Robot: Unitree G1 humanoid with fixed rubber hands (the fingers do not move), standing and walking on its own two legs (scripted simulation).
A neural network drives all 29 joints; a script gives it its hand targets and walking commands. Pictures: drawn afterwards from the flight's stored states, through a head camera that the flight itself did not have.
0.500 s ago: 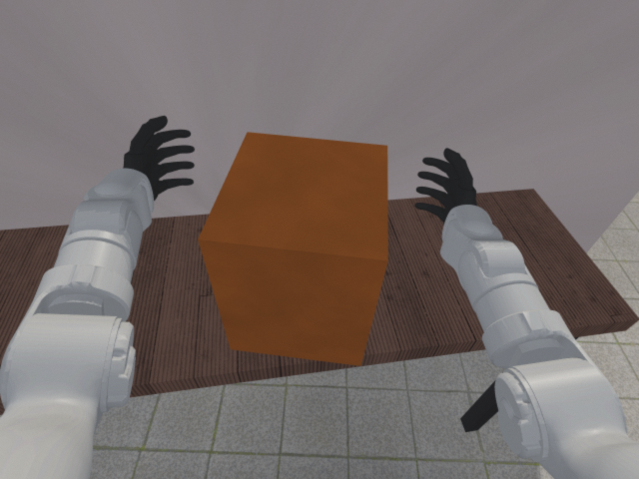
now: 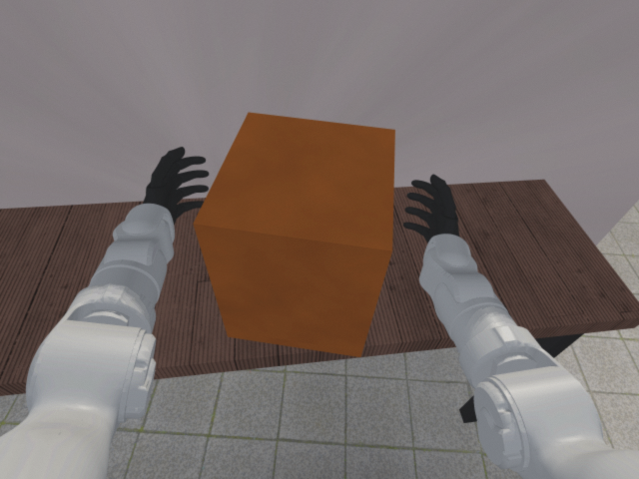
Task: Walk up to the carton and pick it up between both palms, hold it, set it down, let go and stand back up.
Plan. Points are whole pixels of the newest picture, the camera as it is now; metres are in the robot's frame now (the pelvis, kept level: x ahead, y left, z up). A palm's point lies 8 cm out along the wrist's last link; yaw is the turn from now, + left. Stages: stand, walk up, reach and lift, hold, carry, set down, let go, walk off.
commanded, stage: reach and lift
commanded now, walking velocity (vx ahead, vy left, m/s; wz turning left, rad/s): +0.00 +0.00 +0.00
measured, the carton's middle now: (306, 239) +0.43 -0.01 +0.06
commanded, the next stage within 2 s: none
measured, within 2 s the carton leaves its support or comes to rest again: neither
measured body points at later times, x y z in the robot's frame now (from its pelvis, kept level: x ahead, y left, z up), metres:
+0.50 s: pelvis -0.01 +0.00 +0.00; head +0.03 +0.03 +0.45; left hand +0.47 +0.13 +0.11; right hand +0.40 -0.17 +0.09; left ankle -0.02 +0.09 -0.73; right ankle +0.03 -0.13 -0.73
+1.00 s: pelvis +0.00 +0.00 +0.00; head +0.05 +0.04 +0.45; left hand +0.48 +0.13 +0.10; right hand +0.41 -0.16 +0.09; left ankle -0.02 +0.09 -0.73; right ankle +0.03 -0.13 -0.73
